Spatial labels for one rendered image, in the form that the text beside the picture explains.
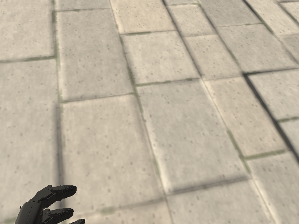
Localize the left robot hand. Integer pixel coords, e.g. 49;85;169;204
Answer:
15;185;85;224

